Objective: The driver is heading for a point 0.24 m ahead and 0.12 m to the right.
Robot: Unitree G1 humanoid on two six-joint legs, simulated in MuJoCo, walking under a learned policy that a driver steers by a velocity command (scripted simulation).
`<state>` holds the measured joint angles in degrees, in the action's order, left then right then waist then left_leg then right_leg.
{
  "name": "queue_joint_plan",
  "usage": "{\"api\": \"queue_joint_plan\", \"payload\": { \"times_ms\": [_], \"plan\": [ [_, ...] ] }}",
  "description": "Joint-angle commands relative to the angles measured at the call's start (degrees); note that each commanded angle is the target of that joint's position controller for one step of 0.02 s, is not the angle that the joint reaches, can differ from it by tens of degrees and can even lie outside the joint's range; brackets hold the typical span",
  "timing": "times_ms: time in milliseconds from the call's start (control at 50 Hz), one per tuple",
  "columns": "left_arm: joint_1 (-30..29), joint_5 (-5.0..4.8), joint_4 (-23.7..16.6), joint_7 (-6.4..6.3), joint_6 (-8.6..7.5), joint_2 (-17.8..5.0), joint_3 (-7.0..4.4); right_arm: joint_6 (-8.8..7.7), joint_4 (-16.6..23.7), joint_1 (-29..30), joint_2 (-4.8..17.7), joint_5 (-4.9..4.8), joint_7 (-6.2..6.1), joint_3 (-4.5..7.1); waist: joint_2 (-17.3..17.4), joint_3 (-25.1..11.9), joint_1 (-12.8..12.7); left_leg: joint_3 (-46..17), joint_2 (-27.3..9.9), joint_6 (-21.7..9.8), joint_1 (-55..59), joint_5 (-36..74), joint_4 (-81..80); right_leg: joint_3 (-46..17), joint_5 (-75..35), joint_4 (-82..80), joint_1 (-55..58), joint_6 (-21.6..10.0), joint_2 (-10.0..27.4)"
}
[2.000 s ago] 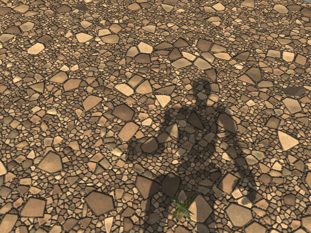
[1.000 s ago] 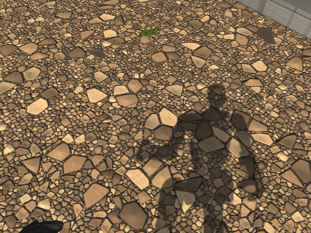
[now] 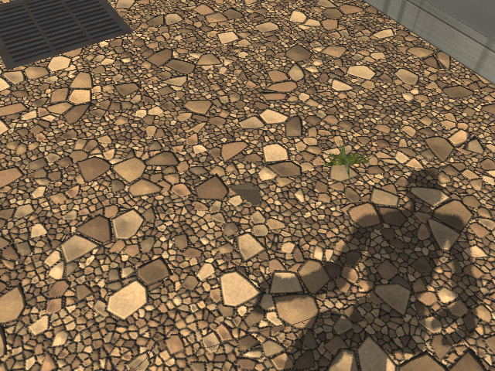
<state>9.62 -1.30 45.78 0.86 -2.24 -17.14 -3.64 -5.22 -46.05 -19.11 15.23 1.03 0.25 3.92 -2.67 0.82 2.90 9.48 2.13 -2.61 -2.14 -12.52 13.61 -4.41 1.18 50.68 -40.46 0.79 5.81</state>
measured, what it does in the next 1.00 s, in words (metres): walks ahead: right foot, then left foot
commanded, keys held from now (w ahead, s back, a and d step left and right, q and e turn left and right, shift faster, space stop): w+e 0.06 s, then no key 0.94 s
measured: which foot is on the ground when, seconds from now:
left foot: down 0.00-0.20, up 0.22-0.56, down 0.58-1.00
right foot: up 0.00-0.18, down 0.20-1.00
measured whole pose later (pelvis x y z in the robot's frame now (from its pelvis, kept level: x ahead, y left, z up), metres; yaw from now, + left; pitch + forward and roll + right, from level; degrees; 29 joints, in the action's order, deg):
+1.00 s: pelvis +0.26 -0.02 -0.01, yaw -8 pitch -1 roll +0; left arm 7.9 0.1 57.7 -1.4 0.9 -14.0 -2.2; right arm -0.6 -56.4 -9.0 13.0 0.2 -1.6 1.8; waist 0.2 2.3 -0.1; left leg -0.1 -1.1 0.7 -11.6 -16.1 29.0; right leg -0.3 15.7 28.4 -11.3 0.0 -0.3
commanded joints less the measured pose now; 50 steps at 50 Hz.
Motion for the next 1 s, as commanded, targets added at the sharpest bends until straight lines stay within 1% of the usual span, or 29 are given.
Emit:
{"api": "queue_joint_plan", "payload": {
  "times_ms": [20, 60, 100, 120, 140, 160, 180, 200, 220, 240, 260, 280, 300, 320, 340, 380, 440, 500, 540, 560, 580, 600, 620, 640, 660, 680, 720, 800, 1000],
  "plan": [
    [-4.5, 0.28, -4.4, 1.05, -0.59, -0.9, 0.32, -0.86, 3.3, 3.2, 8.7, -0.41, -0.78, 2.05, 4.8, 3.4, -0.1, -2.8, -15.9, -6.9, -3.0, 16.4, -7.5, 2.0, -6.7, -7.8, 1.8, -0.6, 0.4],
    [-7.9, 0.22, -6.2, 1.71, -0.59, -0.7, 0.57, -0.18, 2.0, 1.1, 9.4, -0.88, -0.94, 2.39, 4.3, 4.6, 1.2, -1.5, -17.2, -6.6, 1.2, 17.5, -6.4, 3.3, -5.4, -11.3, 0.4, -1.6, 0.1],
    [-10.1, 0.75, -7.9, 2.34, -0.8, -0.6, 0.65, 0.99, 0.8, 0.2, 9.7, -1.39, -1.09, 2.45, 4.4, 5.5, 1.3, -0.4, -17.7, -6.0, 3.8, 28.4, -2.3, 5.2, -1.4, -14.9, 1.2, -2.8, -1.5],
    [-9.7, 0.98, -8.5, 2.66, -0.96, -1.0, 0.43, 1.59, 0.4, 0.1, 10.3, -1.66, -1.31, 2.54, 5.4, 4.5, 0.5, -0.2, -17.9, -5.5, 5.0, 36.7, 0.8, 6.5, 1.2, -15.8, 3.4, -3.5, -2.9],
    [-7.9, 1.2, -8.6, 2.91, -1.13, -2.0, -0.04, 2.03, 0.4, 0.5, 11.2, -1.98, -1.62, 2.68, 7.0, 2.3, -0.9, -0.1, -17.8, -4.8, 6.2, 46.2, 4.8, 7.8, 3.5, -16.3, 7.0, -4.4, -4.9],
    [-3.5, 1.33, -7.7, 2.96, -1.27, -3.6, -0.84, 2.42, 0.4, 1.3, 11.9, -2.21, -1.94, 2.81, 8.2, -0.9, -3.4, 0.0, -17.2, -3.7, 6.8, 52.6, 10.5, 8.8, 4.5, -17.3, 12.7, -5.4, -6.9],
    [4.1, 1.35, -5.5, 2.62, -1.46, -5.9, -2.18, 2.75, 0.6, 2.5, 11.8, -2.35, -2.15, 2.63, 7.3, -5.2, -7.7, 1.3, -14.8, -1.8, 4.7, 52.2, 20.2, 9.0, -1.2, -22.1, 23.1, -6.9, -9.0],
    [9.3, 1.58, -4.3, 1.49, -1.21, -10.2, -3.54, 2.3, 1.0, 0.9, 10.5, -1.52, -2.22, 2.0, 3.3, -9.9, -9.7, 2.1, -11.6, 1.3, -4.6, 39.0, 32.8, 3.2, -21.2, -22.4, 37.5, -9.0, -4.8],
    [10.6, 2.7, -4.2, 0.24, -0.66, -14.8, -3.65, 1.25, 2.5, -4.7, 3.4, 1.32, -1.24, -0.36, -12.1, -18.0, -5.1, 0.8, -2.7, 5.5, -27.1, -20.6, 55.4, -17.4, -53.2, -15.0, 60.4, -19.1, 11.8],
    [12.8, 2.59, -4.9, 0.43, -0.81, -11.5, -2.38, 0.34, -0.1, -8.0, 5.4, -0.87, -0.24, -0.81, -7.0, -32.3, -7.4, -14.0, -0.2, 6.2, -30.3, -31.0, 66.2, -30.7, -51.9, -18.8, 66.2, -27.0, 19.7],
    [10.6, 2.26, -5.1, 0.58, -0.55, -9.5, -2.05, 0.39, 0.5, -1.7, 9.2, -3.44, 0.06, 0.45, -2.2, -27.0, -9.1, -16.3, -3.3, 5.5, -32.1, -27.0, 65.9, -22.7, -46.3, -21.4, 60.3, -24.2, 15.7],
    [5.7, 1.06, -5.0, 0.54, -0.64, -7.7, -1.59, 0.64, 2.1, 3.0, 8.5, -3.47, -0.36, 0.13, -1.1, -17.5, -7.5, -14.0, -5.7, 5.1, -35.8, -22.8, 61.3, -16.5, -38.2, -23.5, 52.2, -20.8, 12.6],
    [2.2, 0.78, -5.2, 0.36, -0.69, -5.1, -0.74, 1.22, 1.7, 5.3, 8.0, -2.21, -1.18, 0.22, 2.1, -11.7, -6.1, -13.2, -7.3, 5.3, -34.7, -19.4, 57.2, -13.5, -33.1, -26.1, 43.3, -18.7, 10.5],
    [-0.3, 1.21, -5.1, 0.21, -0.64, -3.8, -0.26, 2.29, 1.4, 4.6, 8.1, -1.61, -1.74, 0.53, 1.8, -9.3, -3.6, -13.5, -8.3, 5.5, -29.5, -16.8, 54.1, -10.8, -30.5, -28.6, 35.2, -17.8, 9.0],
    [-1.9, 2.08, -5.1, 0.33, -0.65, -3.9, -0.26, 3.43, 0.8, 2.7, 7.4, -1.46, -2.01, 0.54, 0.4, -8.5, -1.7, -13.3, -8.3, 5.8, -24.2, -14.7, 51.4, -8.8, -28.6, -30.7, 29.2, -17.2, 8.0],
    [-4.6, 2.89, -4.6, 0.4, -0.98, -4.3, -0.46, 4.63, -0.1, 0.1, 5.0, -1.24, -2.57, 0.07, -1.4, -8.1, 0.2, -12.0, -7.8, 6.5, -18.6, -12.8, 43.6, -4.7, -28.7, -32.6, 23.1, -17.0, 6.5],
    [-5.2, 2.82, -3.1, -0.25, -0.67, -4.8, -0.58, 5.27, -0.5, 2.1, 4.4, -0.87, -2.91, -0.31, -2.8, -9.5, -0.5, -11.7, -7.4, 6.5, -14.7, -5.0, 33.3, -2.2, -21.6, -33.7, 22.5, -15.5, 5.3],
    [-4.9, 2.64, -1.5, -0.64, 0.22, -4.4, -0.22, 5.96, -0.6, 5.2, 5.5, -1.04, -2.71, 0.04, -3.2, -7.8, -1.8, -11.5, -6.9, 5.9, -12.3, -1.1, 27.1, -3.4, -2.2, -35.3, 21.6, -13.9, 4.9],
    [-5.8, 2.2, -0.8, -0.66, 0.73, -3.4, 0.36, 5.87, -0.9, 6.1, 5.0, -0.63, -2.47, 0.03, -2.8, -5.3, -1.1, -10.5, -6.0, 4.8, -8.9, 2.1, 19.4, -3.8, 11.8, -34.6, 19.8, -11.7, 3.5],
    [-5.3, 2.01, -0.2, -0.62, 0.82, -2.2, 0.85, 5.69, -1.1, 6.3, 4.8, -0.01, -2.34, -0.03, -2.0, -4.1, -0.8, -10.3, -5.7, 4.1, -6.6, 4.5, 14.6, -3.8, 17.3, -33.8, 18.9, -9.5, 1.9],
    [-3.2, 2.33, 0.8, -0.55, 0.76, -0.9, 1.39, 5.43, -0.7, 6.7, 6.0, 0.61, -2.35, 0.03, 0.0, -3.1, -1.3, -13.3, -8.4, 3.1, -4.8, 8.9, 11.2, -3.4, 20.7, -32.1, 18.0, -6.7, 0.0],
    [-0.2, 2.92, 1.6, -0.5, 0.61, -1.0, 1.24, 5.26, -0.1, 7.8, 9.6, 0.47, -2.56, 0.57, 5.4, -2.0, -4.1, -16.6, -12.2, 1.6, -5.1, 13.3, 10.5, -0.8, 23.1, -28.5, 17.3, -4.3, -3.8],
    [1.9, 2.57, 1.9, -0.74, 0.83, 0.2, 1.35, 5.23, -1.2, 9.6, 9.9, -0.08, -2.38, 0.85, 12.1, -2.1, -6.5, -16.6, -11.5, 0.0, -11.8, 0.6, 9.4, 2.8, 19.3, -28.0, 22.2, -2.8, -6.3],
    [-1.0, 2.65, 2.1, -1.08, 1.22, -1.4, 1.18, 4.92, -1.2, 10.6, 6.7, -0.16, -1.93, 0.31, 10.6, -0.7, -4.7, -16.0, -9.5, 0.5, -16.6, -6.6, 7.5, 3.2, 15.7, -26.6, 26.6, -2.0, -6.1],
    [-2.3, 2.27, 2.1, -1.37, 1.64, -2.3, 0.85, 4.52, -1.6, 10.7, 5.3, 0.19, -1.74, -0.19, 9.4, -0.3, -4.3, -15.1, -8.6, 1.7, -17.7, -6.6, 7.1, 3.0, 13.6, -26.0, 27.9, -2.3, -5.6],
    [-2.3, 2.14, 2.7, -1.66, 2.06, -2.1, 0.83, 4.07, -1.9, 11.0, 5.4, 0.28, -1.6, -0.29, 8.7, -0.3, -4.2, -14.2, -7.8, 2.5, -16.9, -3.3, 7.8, 2.4, 12.1, -25.9, 28.2, -2.8, -5.1],
    [-1.7, 2.3, 3.6, -1.77, 2.32, -2.3, 0.73, 3.31, -3.2, 9.8, 5.4, -0.26, -1.64, -0.34, 7.4, -1.5, -3.8, -13.4, -7.3, 2.8, -13.5, 3.0, 9.6, 1.8, 8.7, -26.1, 28.2, -3.2, -4.5],
    [-2.3, 1.68, 5.6, -1.75, 1.95, -2.0, 0.63, 3.39, -5.2, 8.6, 5.4, -0.69, -2.02, -0.48, 4.7, -3.2, -2.8, -12.5, -6.6, 2.1, -9.5, 10.7, 11.8, 2.0, 2.7, -25.4, 29.0, -2.8, -4.3],
    [-1.9, 1.4, 10.6, -2.52, 2.7, -2.6, 0.48, 4.27, -8.9, 9.7, 4.8, -0.83, -2.03, -0.73, 2.7, -2.5, -2.9, -11.3, -5.4, 1.6, -8.1, 13.4, 11.6, 2.3, -0.6, -25.4, 31.1, -2.2, -4.0]
  ]
}}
